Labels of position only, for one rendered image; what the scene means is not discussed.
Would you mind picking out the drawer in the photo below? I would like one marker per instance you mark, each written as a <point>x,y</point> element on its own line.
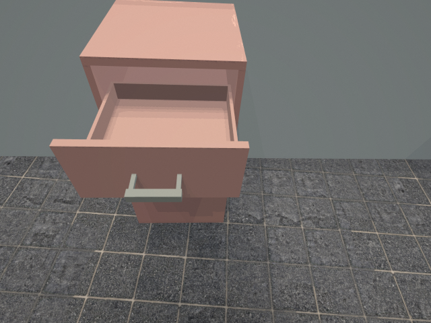
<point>158,130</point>

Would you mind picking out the cabinet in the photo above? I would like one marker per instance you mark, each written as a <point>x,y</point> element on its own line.
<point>169,42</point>

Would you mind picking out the handle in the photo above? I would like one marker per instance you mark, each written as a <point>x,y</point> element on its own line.
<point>153,195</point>

